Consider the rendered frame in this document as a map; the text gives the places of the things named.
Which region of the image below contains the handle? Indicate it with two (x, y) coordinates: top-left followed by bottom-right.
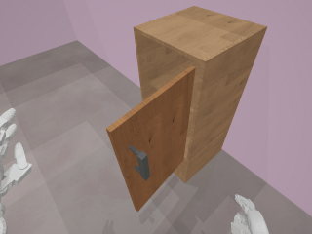
(129, 145), (150, 181)

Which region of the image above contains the left robot hand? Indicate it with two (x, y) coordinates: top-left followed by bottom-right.
(0, 108), (32, 203)

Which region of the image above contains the right robot hand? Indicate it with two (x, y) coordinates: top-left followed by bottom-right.
(231, 194), (269, 234)

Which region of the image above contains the cupboard door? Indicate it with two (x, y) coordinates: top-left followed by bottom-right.
(106, 65), (196, 212)

